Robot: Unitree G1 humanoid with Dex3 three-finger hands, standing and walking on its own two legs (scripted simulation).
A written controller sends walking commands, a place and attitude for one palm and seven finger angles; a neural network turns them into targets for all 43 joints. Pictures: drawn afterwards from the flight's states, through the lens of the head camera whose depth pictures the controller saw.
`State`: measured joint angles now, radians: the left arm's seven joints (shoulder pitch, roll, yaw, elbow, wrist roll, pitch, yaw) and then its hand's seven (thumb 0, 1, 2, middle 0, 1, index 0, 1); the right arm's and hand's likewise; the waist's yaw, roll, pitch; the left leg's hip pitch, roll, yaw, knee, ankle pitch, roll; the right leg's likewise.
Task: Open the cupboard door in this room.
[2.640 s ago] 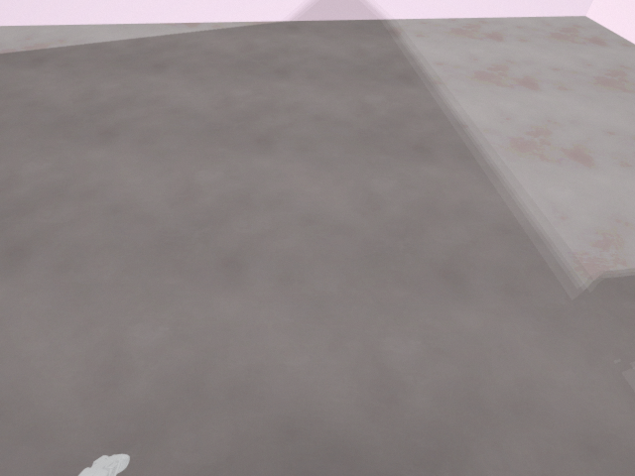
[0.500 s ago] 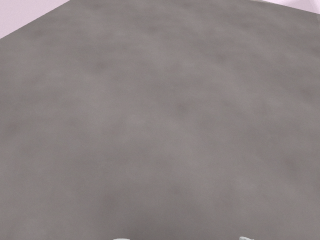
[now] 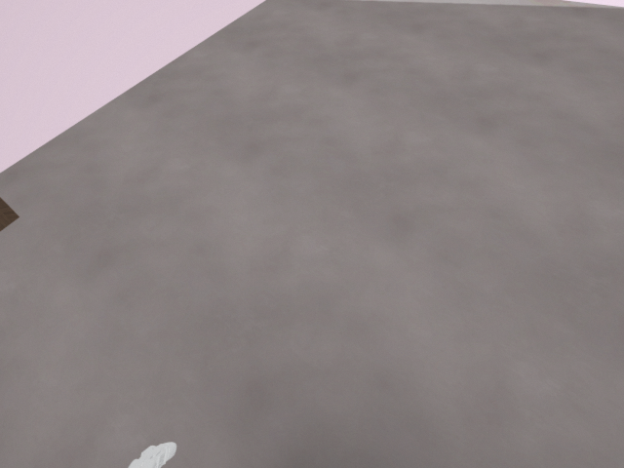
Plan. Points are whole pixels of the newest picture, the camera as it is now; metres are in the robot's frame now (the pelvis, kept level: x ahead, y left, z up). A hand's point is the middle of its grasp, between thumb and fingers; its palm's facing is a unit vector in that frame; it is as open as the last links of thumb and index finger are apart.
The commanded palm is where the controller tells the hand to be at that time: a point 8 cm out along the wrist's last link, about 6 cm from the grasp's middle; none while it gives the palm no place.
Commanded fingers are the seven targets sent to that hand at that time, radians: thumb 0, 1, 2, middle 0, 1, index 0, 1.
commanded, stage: turn or walk to find it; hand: left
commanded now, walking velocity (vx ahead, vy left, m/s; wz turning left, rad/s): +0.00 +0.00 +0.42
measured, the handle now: out of the picture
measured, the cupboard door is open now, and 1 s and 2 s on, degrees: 0 0 0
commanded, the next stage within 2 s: stand and wait in 0.88 s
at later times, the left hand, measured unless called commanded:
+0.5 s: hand out of the picture -0.08 +0.20 -0.17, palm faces +0.31 -0.92 -0.24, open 7.4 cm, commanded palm none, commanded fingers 0.00 0.90 0.90 -0.20 -0.30 -0.20 -0.30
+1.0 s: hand out of the picture -0.05 +0.22 -0.15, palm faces +0.42 -0.87 -0.27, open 7.4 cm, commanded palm none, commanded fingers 0.00 0.90 0.90 -0.20 -0.30 -0.20 -0.30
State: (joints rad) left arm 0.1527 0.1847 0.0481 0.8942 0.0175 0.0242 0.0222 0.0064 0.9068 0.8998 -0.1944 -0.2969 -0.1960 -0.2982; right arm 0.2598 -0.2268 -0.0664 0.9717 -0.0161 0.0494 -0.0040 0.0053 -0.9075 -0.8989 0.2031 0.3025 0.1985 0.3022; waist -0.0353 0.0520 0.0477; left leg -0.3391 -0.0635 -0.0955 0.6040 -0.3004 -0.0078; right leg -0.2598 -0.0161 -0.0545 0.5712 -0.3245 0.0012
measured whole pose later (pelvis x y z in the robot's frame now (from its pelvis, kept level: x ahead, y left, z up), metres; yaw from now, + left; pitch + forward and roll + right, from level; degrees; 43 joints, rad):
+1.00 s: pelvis -0.06 +0.00 +0.00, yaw +24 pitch +0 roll +1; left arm 0.16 0.20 0.06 0.93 0.01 0.04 0.02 0.01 0.91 0.90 -0.19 -0.30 -0.20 -0.30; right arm 0.24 -0.20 -0.05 0.98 -0.02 0.04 -0.01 0.00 -0.91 -0.90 0.20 0.30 0.20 0.30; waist -0.03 0.01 0.04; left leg -0.28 -0.06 -0.05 0.48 -0.21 0.02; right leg -0.28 -0.04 -0.03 0.62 -0.34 0.07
